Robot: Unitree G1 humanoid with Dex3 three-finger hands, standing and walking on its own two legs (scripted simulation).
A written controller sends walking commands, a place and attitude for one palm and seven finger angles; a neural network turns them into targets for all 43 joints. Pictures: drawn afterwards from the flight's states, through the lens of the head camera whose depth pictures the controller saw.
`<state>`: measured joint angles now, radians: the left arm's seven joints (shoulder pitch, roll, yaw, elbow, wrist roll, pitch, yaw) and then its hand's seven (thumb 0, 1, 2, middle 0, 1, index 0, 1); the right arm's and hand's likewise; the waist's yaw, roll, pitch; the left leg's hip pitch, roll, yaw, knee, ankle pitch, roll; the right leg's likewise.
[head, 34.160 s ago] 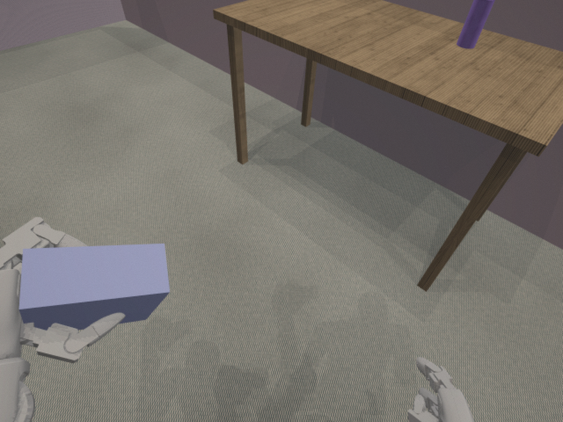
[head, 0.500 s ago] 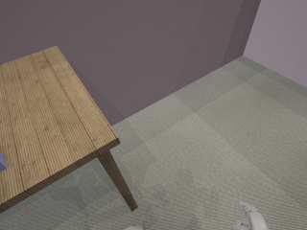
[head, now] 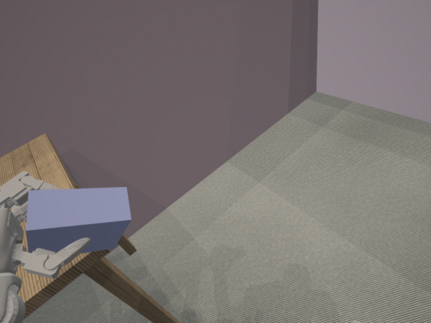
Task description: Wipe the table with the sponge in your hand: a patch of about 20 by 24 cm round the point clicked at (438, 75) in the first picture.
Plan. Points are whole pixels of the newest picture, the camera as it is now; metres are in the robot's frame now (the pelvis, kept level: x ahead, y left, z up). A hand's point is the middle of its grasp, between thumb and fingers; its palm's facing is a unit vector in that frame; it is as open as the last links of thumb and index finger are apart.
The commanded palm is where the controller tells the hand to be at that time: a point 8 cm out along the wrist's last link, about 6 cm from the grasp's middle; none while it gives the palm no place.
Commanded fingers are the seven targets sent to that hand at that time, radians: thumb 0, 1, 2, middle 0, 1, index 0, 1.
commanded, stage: bring the hand home and regain balance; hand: left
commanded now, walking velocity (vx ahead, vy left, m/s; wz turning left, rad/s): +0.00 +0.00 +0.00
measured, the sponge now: (93, 222) +0.25 +0.15 +0.18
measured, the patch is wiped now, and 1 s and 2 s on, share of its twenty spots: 1.00 1.00 1.00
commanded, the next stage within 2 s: come to a stop and stand still in 1.20 s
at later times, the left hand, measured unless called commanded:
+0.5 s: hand (50, 273) +0.16 +0.16 +0.21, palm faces +0.52 -0.77 -0.38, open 9.6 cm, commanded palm +0.11 +0.20 +0.20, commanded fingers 0.00 0.10 1.30 -1.20 -1.60 -1.20 -1.60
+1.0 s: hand (23, 311) +0.13 +0.21 +0.18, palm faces +0.51 -0.78 -0.35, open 9.6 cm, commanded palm +0.08 +0.23 +0.20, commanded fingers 0.00 0.10 1.30 -1.20 -1.60 -1.20 -1.60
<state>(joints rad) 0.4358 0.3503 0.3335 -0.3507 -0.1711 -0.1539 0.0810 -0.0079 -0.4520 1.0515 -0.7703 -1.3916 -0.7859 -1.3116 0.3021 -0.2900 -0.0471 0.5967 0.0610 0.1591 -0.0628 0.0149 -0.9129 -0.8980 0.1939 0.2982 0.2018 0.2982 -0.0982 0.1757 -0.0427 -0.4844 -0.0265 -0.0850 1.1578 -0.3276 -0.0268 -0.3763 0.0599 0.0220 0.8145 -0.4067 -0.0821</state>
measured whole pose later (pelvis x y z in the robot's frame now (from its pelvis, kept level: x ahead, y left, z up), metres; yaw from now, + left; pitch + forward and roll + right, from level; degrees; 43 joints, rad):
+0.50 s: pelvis -0.02 -0.10 +0.02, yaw +7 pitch -1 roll +0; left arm 0.44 0.35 0.32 -0.43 -0.08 -0.14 0.13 -0.01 -0.45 1.06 -0.77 -1.40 -0.79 -1.32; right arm 0.18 -0.23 -0.01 0.57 0.05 -0.02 -0.09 0.01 -0.91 -0.90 0.19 0.30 0.20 0.30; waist 0.01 0.09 -0.07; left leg -0.28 0.02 -0.07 0.60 -0.33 -0.04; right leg -0.31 0.04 -0.01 0.62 -0.29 -0.03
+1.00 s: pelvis -0.05 -0.06 +0.03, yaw +7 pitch -1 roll -1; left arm 0.46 0.33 0.31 -0.39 -0.05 -0.12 0.15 -0.01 -0.46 1.07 -0.77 -1.41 -0.78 -1.33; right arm 0.25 -0.22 0.01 0.62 0.02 -0.08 -0.09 0.02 -0.91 -0.90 0.20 0.30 0.21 0.30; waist 0.00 0.03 -0.05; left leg -0.27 0.00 -0.04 0.49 -0.21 0.00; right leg -0.26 0.01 0.02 0.41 -0.15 0.02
